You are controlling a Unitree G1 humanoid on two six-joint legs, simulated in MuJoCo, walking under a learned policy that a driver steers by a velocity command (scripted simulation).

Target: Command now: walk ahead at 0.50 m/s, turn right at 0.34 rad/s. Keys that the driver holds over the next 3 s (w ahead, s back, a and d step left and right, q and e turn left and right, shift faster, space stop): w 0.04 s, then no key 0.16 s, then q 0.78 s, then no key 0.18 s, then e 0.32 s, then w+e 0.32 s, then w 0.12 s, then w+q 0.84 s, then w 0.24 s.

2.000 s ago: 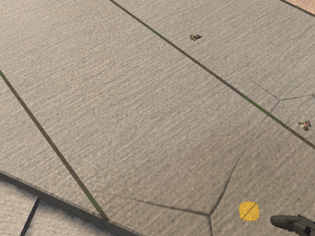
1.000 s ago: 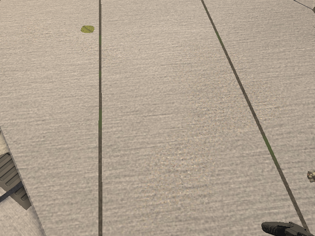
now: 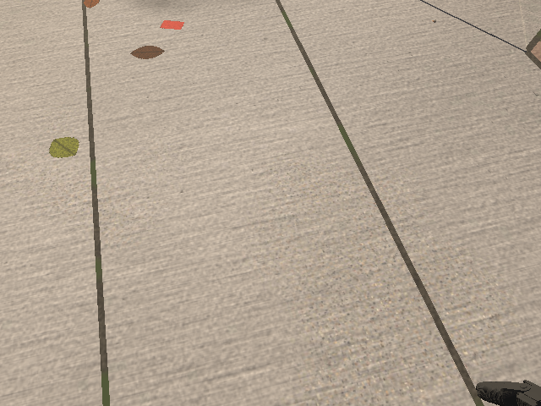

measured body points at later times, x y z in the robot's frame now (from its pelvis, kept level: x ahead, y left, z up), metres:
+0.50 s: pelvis +0.19 +0.04 -0.01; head +0.22 +0.04 +0.44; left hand +0.35 +0.31 -0.11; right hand +0.31 -0.24 -0.12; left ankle +0.25 +0.15 -0.74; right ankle +0.23 -0.10 -0.73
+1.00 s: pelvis +0.20 +0.06 -0.02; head +0.23 +0.09 +0.43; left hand +0.24 +0.38 -0.13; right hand +0.46 -0.14 -0.09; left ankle +0.18 +0.16 -0.75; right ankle +0.23 -0.09 -0.72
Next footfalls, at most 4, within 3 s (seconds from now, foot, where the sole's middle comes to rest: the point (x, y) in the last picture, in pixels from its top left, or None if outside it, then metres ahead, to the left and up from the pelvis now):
0.16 left None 0.29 0.14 -0.78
0.56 right None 0.28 -0.09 -0.78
0.94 left None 0.21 0.17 -0.78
1.34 right None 0.30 -0.05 -0.78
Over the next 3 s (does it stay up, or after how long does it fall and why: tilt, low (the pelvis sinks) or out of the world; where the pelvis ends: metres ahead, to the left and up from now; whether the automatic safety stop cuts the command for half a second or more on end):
stays up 0.90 0.09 -0.02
